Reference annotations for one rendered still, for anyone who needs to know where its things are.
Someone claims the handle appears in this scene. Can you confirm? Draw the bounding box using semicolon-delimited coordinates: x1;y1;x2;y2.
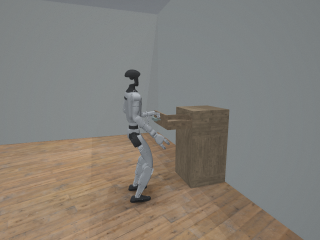
152;117;161;122

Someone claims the drawer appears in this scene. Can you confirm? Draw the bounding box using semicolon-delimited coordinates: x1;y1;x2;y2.
154;110;193;130

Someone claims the cabinet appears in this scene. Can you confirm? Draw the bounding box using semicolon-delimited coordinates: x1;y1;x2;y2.
175;105;230;189

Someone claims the right robot forearm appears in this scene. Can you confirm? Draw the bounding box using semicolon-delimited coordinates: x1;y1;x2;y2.
135;116;158;138

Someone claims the left robot upper arm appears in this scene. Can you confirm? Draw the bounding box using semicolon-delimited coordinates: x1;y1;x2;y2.
122;101;126;114

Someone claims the left robot forearm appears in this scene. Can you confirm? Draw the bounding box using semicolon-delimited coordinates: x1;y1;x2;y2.
141;111;148;118

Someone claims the robot left shin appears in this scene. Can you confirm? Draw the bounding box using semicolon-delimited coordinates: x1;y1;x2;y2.
133;162;143;187

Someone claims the robot right hand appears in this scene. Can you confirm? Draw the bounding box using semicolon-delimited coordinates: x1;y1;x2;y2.
154;134;170;150

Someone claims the right robot upper arm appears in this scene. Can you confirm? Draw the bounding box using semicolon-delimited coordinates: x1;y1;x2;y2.
131;93;141;123

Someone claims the humanoid robot torso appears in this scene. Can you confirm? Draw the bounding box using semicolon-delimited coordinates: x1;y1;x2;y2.
124;90;142;140

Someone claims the robot left hand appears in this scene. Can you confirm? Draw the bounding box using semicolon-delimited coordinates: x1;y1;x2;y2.
146;111;160;124

